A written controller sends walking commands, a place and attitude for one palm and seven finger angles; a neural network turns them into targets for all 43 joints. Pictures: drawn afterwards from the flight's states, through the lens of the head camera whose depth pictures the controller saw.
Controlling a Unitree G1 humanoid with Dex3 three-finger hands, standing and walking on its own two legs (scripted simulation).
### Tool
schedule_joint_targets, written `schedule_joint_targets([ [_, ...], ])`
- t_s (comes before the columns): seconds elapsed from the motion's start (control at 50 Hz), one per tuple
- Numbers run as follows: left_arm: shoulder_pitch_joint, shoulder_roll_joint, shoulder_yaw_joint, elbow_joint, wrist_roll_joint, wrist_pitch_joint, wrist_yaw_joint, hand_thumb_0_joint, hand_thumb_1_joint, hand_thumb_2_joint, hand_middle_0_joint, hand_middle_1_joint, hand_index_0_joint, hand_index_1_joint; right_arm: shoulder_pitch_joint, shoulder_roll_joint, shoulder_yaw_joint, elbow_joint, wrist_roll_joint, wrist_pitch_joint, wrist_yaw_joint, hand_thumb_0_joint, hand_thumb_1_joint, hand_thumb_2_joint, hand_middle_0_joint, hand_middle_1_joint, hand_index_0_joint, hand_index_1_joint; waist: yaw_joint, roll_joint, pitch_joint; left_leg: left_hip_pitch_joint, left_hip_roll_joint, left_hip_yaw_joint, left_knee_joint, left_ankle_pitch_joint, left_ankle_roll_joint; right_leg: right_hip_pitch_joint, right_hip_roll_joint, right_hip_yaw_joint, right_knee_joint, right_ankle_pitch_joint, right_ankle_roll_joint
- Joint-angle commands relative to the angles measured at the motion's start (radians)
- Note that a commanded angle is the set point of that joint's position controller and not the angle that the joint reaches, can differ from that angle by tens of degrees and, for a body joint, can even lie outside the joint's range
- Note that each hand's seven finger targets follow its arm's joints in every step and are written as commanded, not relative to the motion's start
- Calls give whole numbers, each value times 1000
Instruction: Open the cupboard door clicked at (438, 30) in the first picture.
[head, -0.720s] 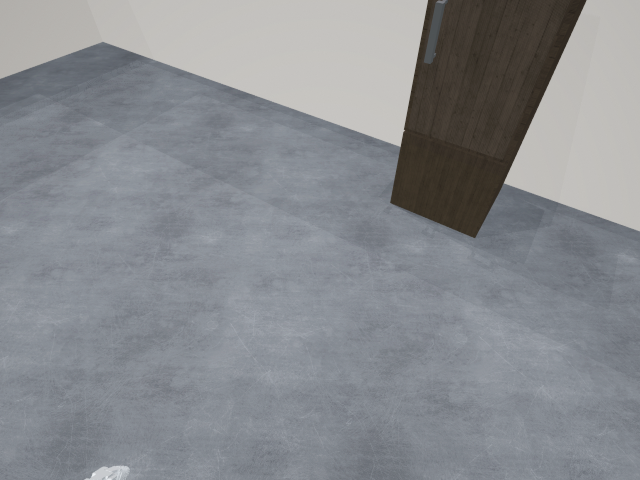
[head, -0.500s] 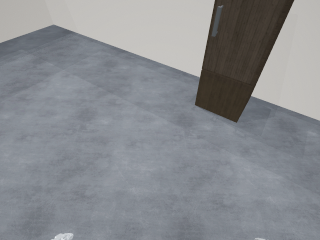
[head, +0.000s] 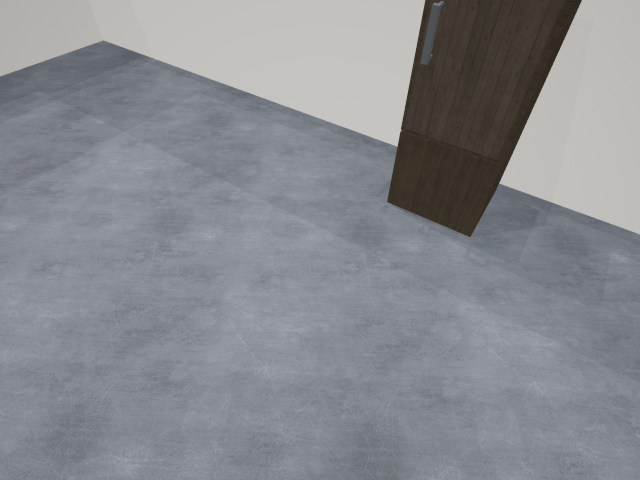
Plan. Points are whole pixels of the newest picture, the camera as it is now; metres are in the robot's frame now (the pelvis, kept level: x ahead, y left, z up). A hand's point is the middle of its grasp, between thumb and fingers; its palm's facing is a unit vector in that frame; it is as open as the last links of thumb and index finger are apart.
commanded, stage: stand and wait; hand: left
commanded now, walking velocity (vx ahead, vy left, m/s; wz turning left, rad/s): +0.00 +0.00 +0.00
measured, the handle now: (433, 33) +1.40 -0.28 +0.02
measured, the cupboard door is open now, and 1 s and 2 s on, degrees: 0 0 0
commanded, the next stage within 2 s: look at it before walking up in 0.14 s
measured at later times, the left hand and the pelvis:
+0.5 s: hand out of the picture +0.08 +0.25 -0.15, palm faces -0.03 -0.94 -0.34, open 7.4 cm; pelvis +0.00 +0.00 +0.00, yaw +0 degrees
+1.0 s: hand out of the picture +0.06 +0.23 -0.17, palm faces -0.02 -0.96 -0.29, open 7.4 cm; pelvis +0.02 +0.00 +0.00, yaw -1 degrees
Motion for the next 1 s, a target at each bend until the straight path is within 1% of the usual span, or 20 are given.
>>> schedule_joint_targets([
  [0.0,-58,204,45,-67,0,-26,9,0,900,900,-200,-300,-200,-300,-62,-205,-38,-71,2,-30,-16,0,-900,-900,200,300,200,300,-4,-9,-35,-8,107,-90,-74,49,38,-25,-111,119,-103,8,-34],
  [0.04,-59,203,45,-66,0,-25,9,0,900,900,-200,-300,-200,-300,-63,-206,-38,-68,3,-31,-15,0,-900,-900,200,300,200,300,-2,4,-26,-16,107,-92,-79,36,38,-28,-109,121,-106,-3,-33],
  [0.08,-56,203,45,-65,1,-25,9,0,900,900,-200,-300,-200,-300,-59,-205,-39,-67,3,-31,-15,0,-900,-900,200,300,200,300,-2,-6,-34,-13,108,-95,-82,31,40,-28,-110,118,-105,-11,-32],
  [0.12,-57,203,44,-64,1,-25,8,0,900,900,-200,-300,-200,-300,-61,-205,-38,-65,3,-31,-14,0,-900,-900,200,300,200,300,-2,0,-29,-16,108,-93,-82,24,39,-33,-110,122,-109,-18,-32],
  [0.16,-58,202,45,-65,2,-27,9,0,900,900,-200,-300,-200,-300,-57,-206,-39,-65,3,-32,-15,0,-900,-900,200,300,200,300,-4,-8,-48,-5,109,-94,-75,58,39,-23,-108,119,-99,21,-33],
  [0.18,-59,201,44,-66,1,-26,9,0,900,900,-200,-300,-200,-300,-60,-204,-38,-64,3,-32,-15,0,-900,-900,200,300,200,300,-3,-8,-38,-7,110,-95,-79,53,39,-27,-110,118,-101,17,-32],
  [0.3,-54,199,45,-65,1,-29,11,0,900,900,-200,-300,-200,-300,-62,-203,-38,-63,3,-35,-16,0,-900,-900,200,300,200,300,-2,-7,-59,13,114,-88,-72,107,38,-8,-112,114,-91,94,-32],
  [0.5,-58,201,44,-64,2,-28,10,0,900,900,-200,-300,-200,-300,-71,-205,-37,-64,5,-33,-15,0,-900,-900,200,300,200,300,-3,4,-44,13,114,-89,-84,94,37,-10,-110,115,-101,81,-30],
  [0.66,-54,202,44,-64,2,-31,11,0,900,900,-200,-300,-200,-300,-72,-207,-36,-66,7,-33,-16,0,-900,-900,200,300,200,300,-1,-3,-64,32,117,-87,-79,139,36,11,-113,108,-99,131,-30],
  [0.7,-59,202,44,-63,2,-29,10,0,900,900,-200,-300,-200,-300,-75,-207,-36,-63,6,-32,-16,0,-900,-900,200,300,200,300,-2,0,-51,25,116,-89,-87,126,35,8,-113,104,-102,117,-28],
  [0.74,-57,204,43,-60,1,-29,10,0,900,900,-200,-300,-200,-300,-77,-208,-35,-62,5,-33,-16,0,-900,-900,200,300,200,300,-2,10,-62,36,117,-87,-86,130,35,12,-114,106,-103,121,-29],
  [0.78,-61,202,44,-60,2,-29,10,0,900,900,-200,-300,-200,-300,-78,-207,-35,-64,6,-32,-16,0,-900,-900,200,300,200,300,-3,4,-47,28,116,-91,-89,127,35,7,-113,107,-106,119,-29],
  [0.8,-57,203,44,-61,2,-29,10,0,900,900,-200,-300,-200,-300,-75,-208,-36,-62,6,-33,-16,0,-900,-900,200,300,200,300,-3,1,-58,34,118,-87,-88,134,35,13,-114,105,-105,126,-28],
  [0.82,-22,124,29,-42,-1,-21,13,0,900,900,-200,-300,-200,-300,-44,-130,-16,-46,2,-25,-13,0,-900,-900,200,300,200,300,-3,-5,-77,37,115,-75,-81,93,24,23,-111,98,-106,73,-17],
  [0.84,18,71,16,-26,2,-8,15,0,900,900,-200,-300,-200,-300,-6,-73,-3,-32,-3,-14,-10,0,-900,-900,200,300,200,300,-2,-6,-74,30,105,-64,-72,5,16,14,-104,97,-96,-41,-10],
  [0.86,43,71,18,-22,7,-2,12,0,900,900,-200,-300,-200,-300,19,-72,-4,-27,-6,-7,-8,0,-900,-900,200,300,200,300,1,-14,-49,4,99,-63,-65,-124,19,-12,-95,107,-96,-176,-14],
  [0.88,56,77,21,-23,10,3,6,0,900,900,-200,-300,-200,-300,23,-76,-8,-30,-10,-2,-6,0,-900,-900,200,300,200,300,4,-19,7,-47,91,-62,-70,-250,23,-52,-92,119,-106,-282,-21],
  [0.92,82,81,32,-33,14,6,-4,0,900,900,-200,-300,-200,-300,36,-78,-15,-43,-14,0,-3,0,-900,-900,200,300,200,300,7,-21,87,-127,81,-68,-56,-370,33,-101,-84,144,-103,-385,-39],
  [0.96,125,76,41,-39,14,1,-9,0,900,900,-200,-300,-200,-300,54,-67,-20,-54,-13,-5,-3,0,-900,-900,200,300,200,300,14,-40,114,-173,71,-58,6,-369,42,-102,-93,176,-100,-409,-63],
  [0.98,148,72,47,-41,13,-4,-9,0,900,900,-200,-300,-200,-300,69,-53,-20,-61,-13,-12,-4,0,-900,-900,200,300,200,300,14,-53,99,-185,61,-40,49,-325,43,-75,-107,200,-96,-387,-79],
])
